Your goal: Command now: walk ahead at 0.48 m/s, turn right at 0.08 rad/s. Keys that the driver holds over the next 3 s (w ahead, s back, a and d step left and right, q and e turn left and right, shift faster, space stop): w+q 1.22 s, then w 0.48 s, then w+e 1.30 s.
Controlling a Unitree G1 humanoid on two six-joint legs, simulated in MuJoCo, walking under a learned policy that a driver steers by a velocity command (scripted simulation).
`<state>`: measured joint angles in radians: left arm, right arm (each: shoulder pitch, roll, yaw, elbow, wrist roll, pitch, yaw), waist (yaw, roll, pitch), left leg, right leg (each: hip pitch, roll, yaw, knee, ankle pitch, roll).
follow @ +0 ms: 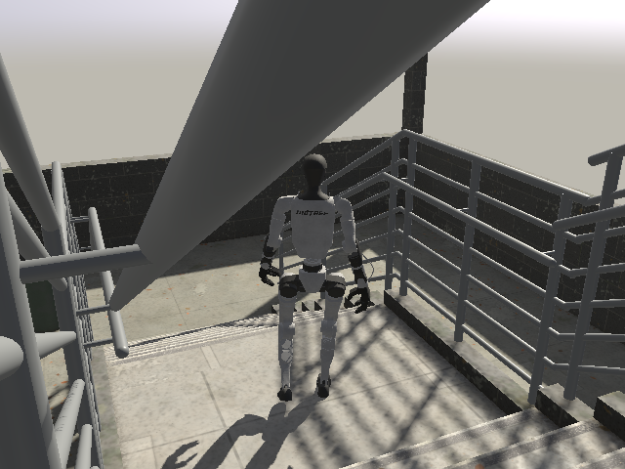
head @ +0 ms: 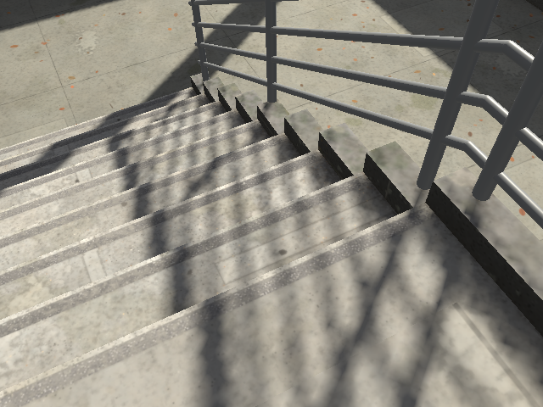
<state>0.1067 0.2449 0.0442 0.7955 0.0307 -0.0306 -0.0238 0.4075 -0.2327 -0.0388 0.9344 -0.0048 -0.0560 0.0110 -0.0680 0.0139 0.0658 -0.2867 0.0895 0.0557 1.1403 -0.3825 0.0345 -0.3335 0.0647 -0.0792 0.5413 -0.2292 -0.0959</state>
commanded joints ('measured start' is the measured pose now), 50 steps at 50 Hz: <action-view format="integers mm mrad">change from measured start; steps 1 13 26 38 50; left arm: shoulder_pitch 135 276 158 -75 246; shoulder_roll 101 71 125 83 199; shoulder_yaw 22 -8 -4 -19 15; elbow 15 117 -38 -161 -161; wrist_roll -14 -19 -13 10 -9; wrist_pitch -21 -74 -72 14 -14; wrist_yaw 23 47 33 28 45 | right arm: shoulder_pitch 20 -241 -11 76 85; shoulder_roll -98 -36 -201 -185 -198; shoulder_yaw -21 -10 -68 -51 -48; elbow -54 -129 -100 -129 -231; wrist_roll -17 -25 7 19 -26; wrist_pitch -3 35 43 10 32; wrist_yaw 10 30 -13 -26 -23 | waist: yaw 55 80 -1 5 84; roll -72 -68 -20 48 -159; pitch -73 52 -107 -50 -188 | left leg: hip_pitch -266 -431 369 172 -388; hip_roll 51 -46 212 -41 -181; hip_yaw -73 -15 -615 -329 -222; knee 25 -306 -869 -829 217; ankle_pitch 101 410 229 747 -115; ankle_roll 16 9 394 185 57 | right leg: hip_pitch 282 327 -438 -328 402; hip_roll -283 -237 -87 -114 -474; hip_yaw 264 -39 147 68 857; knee -318 -402 936 269 -228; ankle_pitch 305 640 -152 220 -151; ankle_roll -92 16 63 138 -146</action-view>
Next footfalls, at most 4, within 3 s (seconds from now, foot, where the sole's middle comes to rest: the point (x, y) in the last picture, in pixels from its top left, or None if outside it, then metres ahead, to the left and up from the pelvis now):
0.44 left None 0.38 0.08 -0.77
0.94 right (256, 314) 0.68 0.04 -0.77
1.70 left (79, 333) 0.74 0.56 -0.94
2.40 right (96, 263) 1.09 0.60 -1.10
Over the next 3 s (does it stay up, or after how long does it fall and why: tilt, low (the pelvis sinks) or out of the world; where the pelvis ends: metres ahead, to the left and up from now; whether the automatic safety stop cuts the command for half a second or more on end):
stays up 1.20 0.78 -0.47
